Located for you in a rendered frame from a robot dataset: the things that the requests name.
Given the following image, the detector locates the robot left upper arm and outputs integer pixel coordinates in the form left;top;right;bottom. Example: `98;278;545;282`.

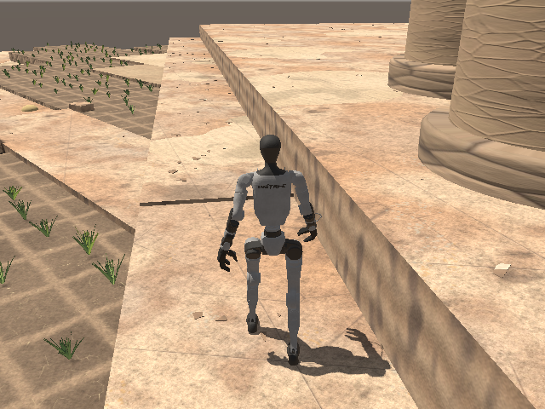
231;172;254;221

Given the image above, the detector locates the left robot thigh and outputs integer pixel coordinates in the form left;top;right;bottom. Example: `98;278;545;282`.
244;237;262;286

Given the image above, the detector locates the right robot hand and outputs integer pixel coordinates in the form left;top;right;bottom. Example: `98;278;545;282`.
297;227;317;242

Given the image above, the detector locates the robot right upper arm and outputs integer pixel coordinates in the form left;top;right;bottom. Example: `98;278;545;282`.
289;170;312;216

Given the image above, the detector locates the robot left forearm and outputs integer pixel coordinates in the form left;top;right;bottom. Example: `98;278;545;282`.
220;208;239;251

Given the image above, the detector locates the humanoid robot torso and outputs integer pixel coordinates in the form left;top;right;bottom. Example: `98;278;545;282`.
251;167;291;256

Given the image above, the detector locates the left robot hand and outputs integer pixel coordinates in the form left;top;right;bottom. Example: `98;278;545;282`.
217;247;238;272

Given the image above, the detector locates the robot right forearm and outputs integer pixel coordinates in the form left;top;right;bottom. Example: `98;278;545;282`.
303;202;317;231

